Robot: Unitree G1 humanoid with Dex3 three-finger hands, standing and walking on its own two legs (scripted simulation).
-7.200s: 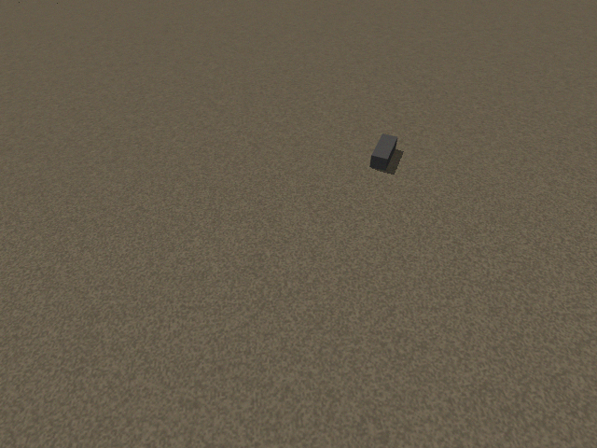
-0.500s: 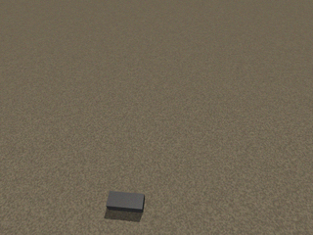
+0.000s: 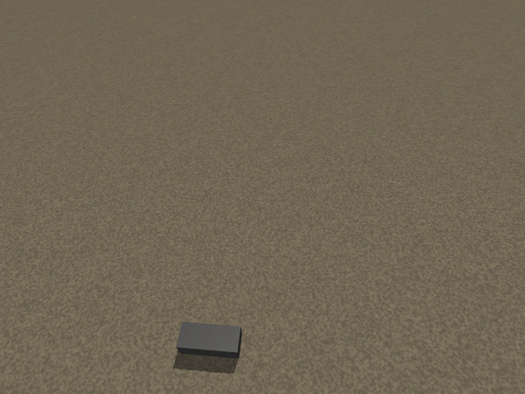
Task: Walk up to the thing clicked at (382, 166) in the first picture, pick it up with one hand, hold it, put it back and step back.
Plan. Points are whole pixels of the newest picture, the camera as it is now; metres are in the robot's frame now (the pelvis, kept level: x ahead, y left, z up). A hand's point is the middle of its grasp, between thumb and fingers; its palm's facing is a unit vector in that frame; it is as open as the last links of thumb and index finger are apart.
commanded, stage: walk up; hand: left
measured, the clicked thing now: (210, 340) +0.43 +0.23 -0.74
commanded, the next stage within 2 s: none
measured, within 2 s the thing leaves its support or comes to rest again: neither
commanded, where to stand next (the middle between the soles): +0.04 +0.01 m, yaw -4 degrees
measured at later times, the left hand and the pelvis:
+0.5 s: hand out of the picture +0.07 +0.32 -0.19, palm faces +0.00 -0.93 -0.37, open 7.4 cm; pelvis +0.02 +0.03 -0.02, yaw +2 degrees
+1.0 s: hand out of the picture +0.05 +0.24 -0.18, palm faces -0.12 -0.90 -0.43, open 7.4 cm; pelvis -0.03 -0.02 -0.05, yaw -4 degrees
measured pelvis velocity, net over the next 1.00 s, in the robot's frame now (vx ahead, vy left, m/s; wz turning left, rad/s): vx -0.03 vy -0.02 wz -0.08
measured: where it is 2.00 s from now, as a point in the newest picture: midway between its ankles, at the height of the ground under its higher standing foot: outside the picture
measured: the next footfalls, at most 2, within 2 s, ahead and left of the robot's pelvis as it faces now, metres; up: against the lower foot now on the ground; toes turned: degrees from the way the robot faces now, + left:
left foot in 0.42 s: +0.12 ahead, +0.17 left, +0.00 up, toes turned +3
right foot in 0.82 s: -0.01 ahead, -0.19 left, +0.00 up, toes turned -1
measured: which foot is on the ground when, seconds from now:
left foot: down 0.00-0.24, up 0.26-0.40, down 0.42-0.84, up 0.86-1.00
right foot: down 0.00-0.44, up 0.46-0.80, down 0.82-1.00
